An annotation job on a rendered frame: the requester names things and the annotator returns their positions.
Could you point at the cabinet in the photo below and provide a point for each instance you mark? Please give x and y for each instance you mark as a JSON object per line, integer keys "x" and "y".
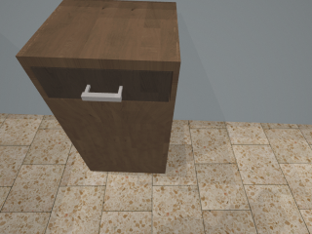
{"x": 127, "y": 136}

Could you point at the handle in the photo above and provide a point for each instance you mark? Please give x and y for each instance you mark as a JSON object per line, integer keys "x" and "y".
{"x": 113, "y": 97}

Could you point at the drawer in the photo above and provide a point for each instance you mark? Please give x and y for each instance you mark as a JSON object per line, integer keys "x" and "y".
{"x": 71, "y": 82}

